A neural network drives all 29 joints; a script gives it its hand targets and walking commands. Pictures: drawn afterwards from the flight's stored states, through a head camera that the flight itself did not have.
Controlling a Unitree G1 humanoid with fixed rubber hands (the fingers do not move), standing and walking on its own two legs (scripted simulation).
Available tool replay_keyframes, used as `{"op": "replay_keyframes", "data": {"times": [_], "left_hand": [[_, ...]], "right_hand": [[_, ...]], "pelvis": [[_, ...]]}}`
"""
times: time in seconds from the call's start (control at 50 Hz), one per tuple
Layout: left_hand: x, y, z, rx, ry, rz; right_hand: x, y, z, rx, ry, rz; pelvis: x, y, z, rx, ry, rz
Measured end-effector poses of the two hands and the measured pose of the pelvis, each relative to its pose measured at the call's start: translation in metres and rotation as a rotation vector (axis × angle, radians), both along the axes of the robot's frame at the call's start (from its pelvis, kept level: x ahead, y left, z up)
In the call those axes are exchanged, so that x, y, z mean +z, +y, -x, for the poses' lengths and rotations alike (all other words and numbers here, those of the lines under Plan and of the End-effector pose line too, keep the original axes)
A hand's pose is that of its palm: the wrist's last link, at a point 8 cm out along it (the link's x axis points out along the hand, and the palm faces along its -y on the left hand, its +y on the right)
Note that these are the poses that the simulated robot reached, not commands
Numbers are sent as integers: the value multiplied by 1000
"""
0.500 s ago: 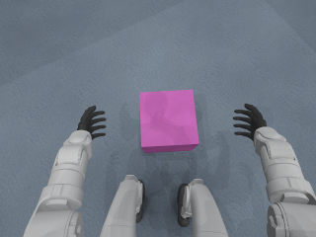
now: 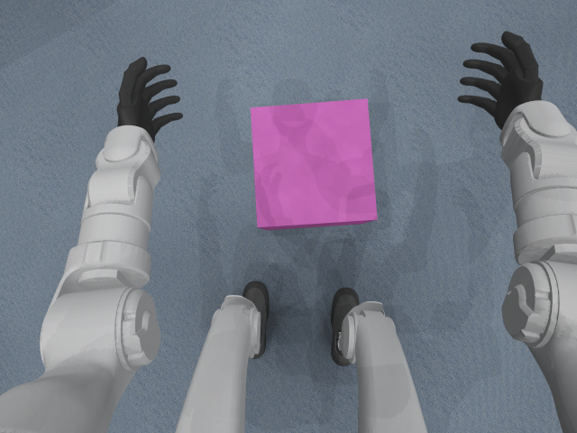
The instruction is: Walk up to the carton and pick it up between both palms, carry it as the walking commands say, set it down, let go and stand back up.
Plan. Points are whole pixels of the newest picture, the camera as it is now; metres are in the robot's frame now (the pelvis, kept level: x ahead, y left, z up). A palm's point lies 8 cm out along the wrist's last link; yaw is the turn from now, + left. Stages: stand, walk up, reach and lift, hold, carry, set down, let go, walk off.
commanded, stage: reach and lift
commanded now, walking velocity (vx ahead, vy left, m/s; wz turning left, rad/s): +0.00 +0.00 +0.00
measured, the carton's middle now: (311, 172) +0.51 -0.01 -0.54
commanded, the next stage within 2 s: none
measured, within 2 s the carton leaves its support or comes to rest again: neither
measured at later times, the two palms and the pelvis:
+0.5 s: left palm (171, 151) +0.47 +0.22 -0.21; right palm (471, 139) +0.50 -0.24 -0.20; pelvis -0.01 +0.01 -0.10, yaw +0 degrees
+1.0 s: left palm (206, 169) +0.48 +0.21 -0.36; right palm (428, 163) +0.50 -0.23 -0.36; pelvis -0.04 +0.00 -0.23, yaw +1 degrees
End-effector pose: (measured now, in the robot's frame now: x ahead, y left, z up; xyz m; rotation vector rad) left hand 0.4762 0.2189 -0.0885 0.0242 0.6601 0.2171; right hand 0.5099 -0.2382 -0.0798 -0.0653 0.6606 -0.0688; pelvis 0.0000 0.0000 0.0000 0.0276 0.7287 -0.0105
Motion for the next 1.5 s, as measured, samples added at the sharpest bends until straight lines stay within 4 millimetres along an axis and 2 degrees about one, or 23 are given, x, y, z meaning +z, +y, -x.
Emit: {"op": "replay_keyframes", "data": {"times": [0.1,0.2,0.28,0.38,0.54,0.66,0.84,1.02,1.2,1.38,1.5], "left_hand": [[-14,0,-9,-4,-12,1],[-28,2,-5,-3,-10,3],[-45,3,0,0,6,6],[-76,2,2,12,15,10],[-138,5,2,26,-1,-3],[-177,6,5,29,-5,-11],[-228,-1,3,21,14,-5],[-282,-10,-1,9,35,-10],[-336,-14,5,3,65,-20],[-361,0,-4,11,82,-39],[-373,1,-10,13,78,-41]], "right_hand": [[-16,0,-7,0,-12,-6],[-35,-1,1,0,-7,-8],[-52,-2,9,-5,10,-12],[-81,-4,10,-16,18,-11],[-140,-7,6,-20,-3,9],[-181,-6,7,-14,-8,17],[-232,-1,8,-23,7,13],[-287,4,9,-42,24,16],[-342,9,16,-57,49,21],[-385,18,20,-57,72,10],[-400,16,20,-65,68,13]], "pelvis": [[-5,0,-6,4,53,-1],[-11,1,-9,6,87,-2],[-23,3,-7,2,102,-4],[-53,5,0,-2,119,-7],[-113,6,17,-1,127,-8],[-149,5,29,2,107,-9],[-192,4,38,5,63,-16],[-231,4,39,9,25,-19],[-264,4,40,11,-23,-21],[-289,4,43,20,-66,-23],[-298,5,45,23,-89,-20]]}}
